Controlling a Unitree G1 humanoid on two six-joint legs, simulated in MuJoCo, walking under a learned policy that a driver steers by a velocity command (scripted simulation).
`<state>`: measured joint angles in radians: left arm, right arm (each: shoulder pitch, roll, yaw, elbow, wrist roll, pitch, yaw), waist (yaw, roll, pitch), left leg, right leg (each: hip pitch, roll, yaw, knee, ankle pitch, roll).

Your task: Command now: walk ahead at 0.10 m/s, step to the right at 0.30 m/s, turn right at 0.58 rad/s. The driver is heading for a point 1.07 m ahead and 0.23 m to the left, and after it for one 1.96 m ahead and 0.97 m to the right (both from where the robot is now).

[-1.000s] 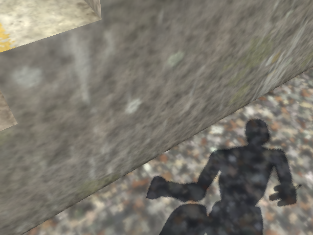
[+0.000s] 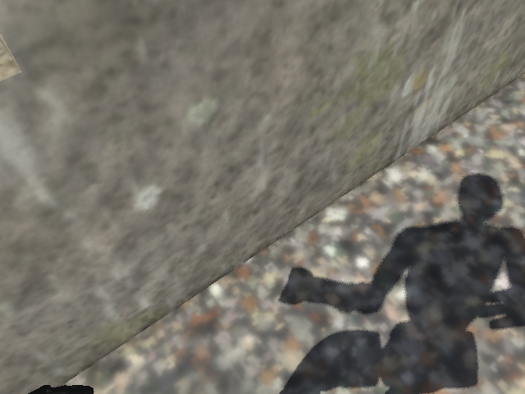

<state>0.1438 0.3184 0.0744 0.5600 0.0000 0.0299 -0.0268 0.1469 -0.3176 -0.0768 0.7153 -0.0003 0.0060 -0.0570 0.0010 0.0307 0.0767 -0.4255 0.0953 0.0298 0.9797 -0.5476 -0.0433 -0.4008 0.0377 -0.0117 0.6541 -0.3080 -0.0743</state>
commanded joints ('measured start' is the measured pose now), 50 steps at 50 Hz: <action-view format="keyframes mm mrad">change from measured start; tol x32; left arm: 1 -6 150 45 -85 -8 4 -12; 50 -31 76 4 92 2 -39 47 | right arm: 1 132 -164 -42 -8 19 -30 -30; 10 433 -105 -8 139 -5 -44 -22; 50 -69 -52 20 -153 -37 -32 45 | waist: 1 -5 -206 -148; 12 -19 321 25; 23 42 242 -183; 27 -53 -464 -227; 43 -16 -173 -161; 46 -56 315 -282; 50 -7 77 -276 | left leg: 1 -184 -44 -40 127 25 59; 9 303 -26 81 -375 305 94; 12 178 414 -921 -875 29 366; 22 224 81 -320 -601 625 136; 26 -312 -169 -202 124 -207 -7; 31 -281 -21 -111 380 163 -104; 43 72 -43 37 -414 277 21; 46 708 270 -442 -515 1211 288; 50 384 185 -137 -578 959 272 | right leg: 1 254 -199 321 -326 75 -240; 8 110 -125 115 -276 -44 -196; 14 -221 15 181 662 -162 99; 22 102 55 57 -32 -62 186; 26 464 -421 403 -153 816 27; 29 216 -372 349 -396 240 -80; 41 382 -394 -53 -307 539 -79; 45 108 -258 -176 31 447 62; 47 -253 -142 -16 509 -395 178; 50 -114 -171 51 424 -206 173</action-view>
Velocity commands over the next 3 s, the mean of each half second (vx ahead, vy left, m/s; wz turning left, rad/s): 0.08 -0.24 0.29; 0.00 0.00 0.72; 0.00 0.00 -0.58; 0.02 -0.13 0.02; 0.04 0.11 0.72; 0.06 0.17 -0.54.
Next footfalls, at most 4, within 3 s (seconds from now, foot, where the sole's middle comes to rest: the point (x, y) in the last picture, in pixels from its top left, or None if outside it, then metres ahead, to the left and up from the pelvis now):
0.20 left None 0.09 0.07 -0.76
0.50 right None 0.16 -0.26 -0.76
0.90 left None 0.06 0.01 -0.76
1.34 right None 0.14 -0.22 -0.76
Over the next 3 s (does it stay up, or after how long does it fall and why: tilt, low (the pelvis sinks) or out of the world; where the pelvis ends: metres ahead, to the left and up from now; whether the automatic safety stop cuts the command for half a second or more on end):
stays up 0.05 -0.03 0.02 its command is cut before an obstacle from the start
